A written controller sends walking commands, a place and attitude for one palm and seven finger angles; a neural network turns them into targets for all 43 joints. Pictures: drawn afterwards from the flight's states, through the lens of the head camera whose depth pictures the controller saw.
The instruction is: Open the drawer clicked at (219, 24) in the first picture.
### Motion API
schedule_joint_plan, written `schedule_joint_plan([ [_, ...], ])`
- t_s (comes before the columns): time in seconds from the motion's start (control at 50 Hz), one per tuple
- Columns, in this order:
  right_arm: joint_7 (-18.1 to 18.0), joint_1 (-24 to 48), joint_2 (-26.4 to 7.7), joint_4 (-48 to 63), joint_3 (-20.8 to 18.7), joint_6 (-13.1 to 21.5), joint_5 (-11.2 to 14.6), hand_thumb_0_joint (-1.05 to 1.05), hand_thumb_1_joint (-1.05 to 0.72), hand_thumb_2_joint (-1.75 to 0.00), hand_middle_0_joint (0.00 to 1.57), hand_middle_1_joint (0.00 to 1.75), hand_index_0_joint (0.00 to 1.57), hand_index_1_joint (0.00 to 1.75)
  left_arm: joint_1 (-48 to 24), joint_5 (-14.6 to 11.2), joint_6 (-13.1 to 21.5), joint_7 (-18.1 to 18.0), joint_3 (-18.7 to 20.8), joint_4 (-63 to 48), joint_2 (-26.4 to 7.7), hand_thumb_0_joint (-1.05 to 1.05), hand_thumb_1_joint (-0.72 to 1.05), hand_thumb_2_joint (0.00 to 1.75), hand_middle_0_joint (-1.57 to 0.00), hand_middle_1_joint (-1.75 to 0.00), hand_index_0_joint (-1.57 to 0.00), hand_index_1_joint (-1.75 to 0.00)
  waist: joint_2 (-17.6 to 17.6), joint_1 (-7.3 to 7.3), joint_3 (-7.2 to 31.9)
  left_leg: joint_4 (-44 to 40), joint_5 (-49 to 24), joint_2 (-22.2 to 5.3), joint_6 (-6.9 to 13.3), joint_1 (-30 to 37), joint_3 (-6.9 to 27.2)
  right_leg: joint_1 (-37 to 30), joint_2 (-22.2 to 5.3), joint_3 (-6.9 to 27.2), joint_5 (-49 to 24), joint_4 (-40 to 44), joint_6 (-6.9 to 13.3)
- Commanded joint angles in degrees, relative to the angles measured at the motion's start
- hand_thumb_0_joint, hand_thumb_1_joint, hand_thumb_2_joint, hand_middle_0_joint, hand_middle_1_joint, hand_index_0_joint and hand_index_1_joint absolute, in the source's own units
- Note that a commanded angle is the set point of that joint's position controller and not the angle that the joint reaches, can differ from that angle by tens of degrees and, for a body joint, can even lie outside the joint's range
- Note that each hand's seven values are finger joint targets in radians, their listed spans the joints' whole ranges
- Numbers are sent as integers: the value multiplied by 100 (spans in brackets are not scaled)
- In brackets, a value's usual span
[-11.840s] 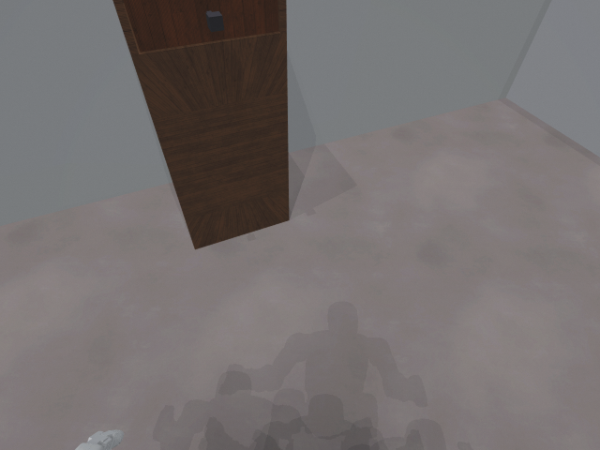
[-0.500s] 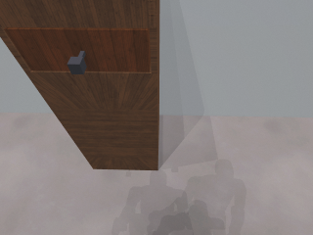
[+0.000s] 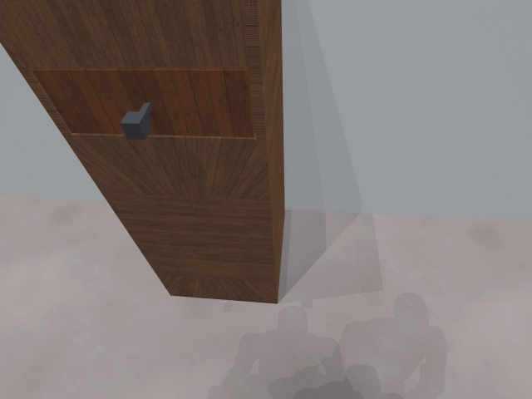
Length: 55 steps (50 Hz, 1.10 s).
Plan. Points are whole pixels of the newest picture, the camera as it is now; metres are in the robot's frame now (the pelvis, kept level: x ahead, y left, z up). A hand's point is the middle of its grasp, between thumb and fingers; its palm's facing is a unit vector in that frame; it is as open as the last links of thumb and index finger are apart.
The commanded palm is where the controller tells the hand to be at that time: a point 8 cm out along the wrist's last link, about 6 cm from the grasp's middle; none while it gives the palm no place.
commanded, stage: raise the hand with hooked fingers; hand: left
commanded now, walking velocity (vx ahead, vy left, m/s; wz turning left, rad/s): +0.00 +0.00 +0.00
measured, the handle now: (140, 118) +0.54 +0.26 +0.14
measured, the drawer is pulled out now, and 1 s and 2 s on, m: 0.00 0.00 0.00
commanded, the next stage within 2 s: none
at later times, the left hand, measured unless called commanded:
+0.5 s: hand out of the picture +0.11 +0.20 -0.02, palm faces +0.00 -0.09 -1.00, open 9.0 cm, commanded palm +0.12 +0.23 +0.06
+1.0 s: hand (57, 328) +0.18 +0.25 +0.11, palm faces +0.14 -0.09 -0.99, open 12.0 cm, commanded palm +0.15 +0.26 +0.18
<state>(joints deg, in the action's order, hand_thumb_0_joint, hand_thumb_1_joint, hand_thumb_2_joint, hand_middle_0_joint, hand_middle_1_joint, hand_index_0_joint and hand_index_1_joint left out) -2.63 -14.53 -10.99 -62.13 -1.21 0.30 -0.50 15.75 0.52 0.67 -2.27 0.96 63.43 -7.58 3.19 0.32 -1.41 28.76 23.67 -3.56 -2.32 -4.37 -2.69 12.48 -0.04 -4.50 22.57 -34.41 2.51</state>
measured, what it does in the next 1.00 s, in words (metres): shifts its weight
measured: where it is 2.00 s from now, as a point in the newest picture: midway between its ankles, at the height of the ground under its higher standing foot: outside the picture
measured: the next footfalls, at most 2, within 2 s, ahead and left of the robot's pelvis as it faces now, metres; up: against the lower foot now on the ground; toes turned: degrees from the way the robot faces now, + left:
none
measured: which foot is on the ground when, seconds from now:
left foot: down 0.00-1.00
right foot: down 0.00-1.00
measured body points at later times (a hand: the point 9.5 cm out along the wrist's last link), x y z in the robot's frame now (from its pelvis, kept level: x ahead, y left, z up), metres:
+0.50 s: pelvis -0.12 +0.01 -0.02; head -0.10 -0.02 +0.43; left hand +0.10 +0.21 +0.04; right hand +0.12 -0.23 -0.08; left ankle -0.11 +0.16 -0.73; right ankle -0.05 -0.09 -0.73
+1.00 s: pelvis -0.12 +0.05 +0.00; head -0.14 +0.01 +0.45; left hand +0.16 +0.25 +0.16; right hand +0.06 -0.18 -0.10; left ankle -0.11 +0.17 -0.73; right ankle -0.05 -0.08 -0.73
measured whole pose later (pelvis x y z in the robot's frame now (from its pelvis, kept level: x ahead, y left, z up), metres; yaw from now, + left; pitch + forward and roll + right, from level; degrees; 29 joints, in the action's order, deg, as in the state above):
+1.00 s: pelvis -0.12 +0.05 +0.00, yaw -5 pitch -4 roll +2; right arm -3.2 -9.1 -14.1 -36.0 1.1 -3.2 -0.3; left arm -0.7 54.7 -4.8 -6.2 -5.8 -1.5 -24.9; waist 4.1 5.2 -1.0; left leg 28.9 15.7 2.2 0.9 -9.2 -1.3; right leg 17.4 -1.9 3.2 9.3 -30.5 -0.4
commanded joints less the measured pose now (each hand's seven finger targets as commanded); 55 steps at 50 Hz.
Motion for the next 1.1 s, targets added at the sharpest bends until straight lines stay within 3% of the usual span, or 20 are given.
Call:
schedule_joint_plan([
  [0.0,-206,503,-1316,2503,-134,1054,293,0,-90,-90,20,30,20,30,-3814,1066,1264,-168,-411,-8753,-2514,0,88,89,-20,-32,-20,-32,183,-200,2252,613,-2503,474,560,-161,-184,-906,-605,1818,-6409,117,138],
  [0.02,-458,244,-883,2009,-141,1594,138,0,-90,-90,20,30,20,30,-1260,979,598,-610,96,-7069,-2217,0,85,88,-20,-33,-20,-33,1341,13,2099,-236,-4286,348,624,4,-97,-856,-292,907,-4652,-471,151],
  [0.04,-510,367,-817,1649,-231,1739,322,0,-90,-90,20,30,20,30,-1039,738,177,-987,156,-6919,-1858,0,83,87,-21,-34,-21,-34,2195,166,1589,-146,-4599,147,448,27,116,68,-250,446,-2782,-233,45],
  [0.06,-466,347,-501,1779,-94,1799,400,0,-90,-90,20,30,20,30,297,945,-376,-1074,-453,-6078,-836,0,81,86,-21,-36,-21,-36,1375,33,1008,-465,-4052,-20,401,-70,362,729,-121,199,-1370,-164,-67],
  [0.08,-439,655,-641,2347,-68,1890,458,0,-90,-90,20,30,20,30,-335,1127,-304,-1028,-698,-7345,-797,0,78,85,-21,-37,-21,-37,949,43,636,-251,-3814,48,413,-354,307,614,-134,238,-1887,-6,-49],
  [0.1,-444,654,-824,2393,-127,1920,367,0,-90,-90,20,30,20,30,-73,1600,-263,-1060,-419,-7357,-1201,0,76,84,-21,-39,-21,-39,231,40,1156,58,-3754,171,464,-472,184,571,-101,362,-2467,-19,-19],
  [0.14,-329,582,-884,2697,-140,1756,100,0,-90,-90,20,30,20,30,327,2535,-305,-1226,-374,-7238,-1290,0,71,82,-21,-42,-21,-42,-1108,8,1469,578,-3524,451,516,-999,92,460,-36,487,-3513,-186,-40],
  [0.16,-257,537,-902,2783,-145,1575,-26,0,-90,-90,20,30,20,30,329,3087,-301,-1321,-401,-7096,-1307,0,69,81,-22,-43,-22,-43,-1615,74,1511,711,-3067,562,463,-1389,96,488,-117,562,-3533,-214,-117],
  [0.2,-80,709,-916,3015,-237,1215,-156,0,-90,-90,20,30,20,30,987,4046,-297,-1557,-460,-6224,-1077,0,64,79,-22,-47,-22,-47,-2277,295,878,666,-1862,656,363,-2318,138,817,-162,765,-2184,-57,-160],
  [0.24,171,996,-938,3352,-275,842,-120,0,-90,-90,20,30,20,30,1517,4803,-199,-1692,-421,-6029,-1055,0,60,77,-22,-50,-22,-50,-1887,618,515,558,-1109,681,278,-2733,95,1013,-115,948,-764,117,-2],
  [0.28,315,1404,-948,3789,-218,517,-78,0,-90,-90,20,30,20,30,982,5424,-106,-1831,-399,-6716,-1338,0,55,75,-22,-53,-22,-53,-1227,758,874,627,-771,783,268,-2743,27,965,-128,1052,-39,40,101],
  [0.32,385,1569,-873,4014,-190,225,-75,0,-90,-90,20,30,20,30,519,5899,-209,-1980,-244,-7157,-1647,0,50,73,-23,-55,-23,-55,-850,756,1369,775,-857,875,307,-2757,-32,613,-135,1235,-199,-31,107],
  [0.42,135,1739,-639,4130,-86,-124,-152,0,-90,-90,20,30,20,30,-1478,6445,-483,-2360,12,-7720,-2303,0,39,68,-24,-63,-24,-63,-332,495,1504,715,-93,899,395,-2332,-89,687,-105,1426,811,434,44],
  [0.46,-11,1746,-578,4046,-99,-106,-202,0,-90,-90,20,30,20,30,-2419,6357,-359,-2472,16,-7937,-2414,0,34,66,-24,-66,-24,-66,-221,318,1528,774,105,860,431,-2032,-28,870,-107,1338,1133,560,4],
  [0.56,-216,1860,-598,3811,-38,50,-164,0,-90,-90,20,30,20,30,-2881,5747,-156,-2196,-250,-7573,-2243,0,22,61,-25,-74,-25,-74,-99,133,1189,466,274,777,451,-1636,144,959,-85,938,1050,715,-62],
  [0.62,-243,1915,-641,3683,28,86,-110,0,-90,-90,20,30,20,30,-2903,5652,-378,-1782,-469,-6936,-2137,0,15,58,-25,-78,-25,-78,-278,221,789,71,346,678,411,-1812,183,847,-86,738,941,763,-79],
  [0.7,-201,1921,-722,3719,70,40,-25,0,-90,-90,20,30,20,30,-2817,5617,-746,-1113,-540,-6670,-2201,0,6,54,-26,-84,-26,-84,-590,463,819,-358,177,595,386,-1859,162,254,-84,645,731,776,-77],
  [0.84,-110,1960,-765,3844,110,-34,-46,0,-90,-90,20,30,20,30,-2830,5516,-619,-612,318,-7517,-2908,0,-10,47,-27,-94,-27,-94,-355,753,1053,-872,-410,485,387,-1721,291,-773,-54,576,-128,746,-42],
  [0.9,-93,1976,-771,3753,103,-13,-3,0,-90,-90,20,30,20,30,-3316,5481,-493,-673,246,-7761,-2817,0,-17,44,-28,-99,-28,-99,4,676,740,-1057,-285,455,383,-1572,354,-628,11,512,-267,811,-7],
  [1.08,-70,1979,-868,3540,86,0,89,0,-90,-90,20,30,20,30,-4439,5288,-713,-233,-34,-7932,-3003,0,-38,35,-29,-112,-29,-112,182,506,1053,-1181,-1113,494,314,-812,435,-798,-12,403,-1006,1079,7],
])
